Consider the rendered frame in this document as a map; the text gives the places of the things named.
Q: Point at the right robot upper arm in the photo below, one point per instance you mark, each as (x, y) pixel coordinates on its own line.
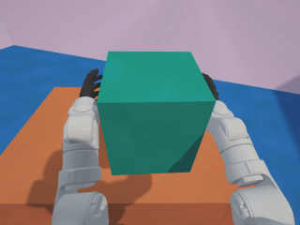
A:
(262, 205)

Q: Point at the right robot forearm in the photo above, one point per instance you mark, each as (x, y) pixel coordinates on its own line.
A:
(242, 164)

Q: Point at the robot left hand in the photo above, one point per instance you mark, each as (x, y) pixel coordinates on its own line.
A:
(89, 85)

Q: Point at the left robot upper arm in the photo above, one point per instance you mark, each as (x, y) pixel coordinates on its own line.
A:
(86, 208)

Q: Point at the pedestal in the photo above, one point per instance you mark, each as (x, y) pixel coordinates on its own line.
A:
(30, 166)

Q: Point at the left robot forearm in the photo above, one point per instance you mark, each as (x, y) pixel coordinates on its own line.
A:
(80, 149)

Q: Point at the robot right hand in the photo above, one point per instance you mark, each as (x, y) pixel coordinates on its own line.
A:
(211, 85)

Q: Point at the carton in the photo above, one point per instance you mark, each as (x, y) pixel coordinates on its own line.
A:
(154, 108)

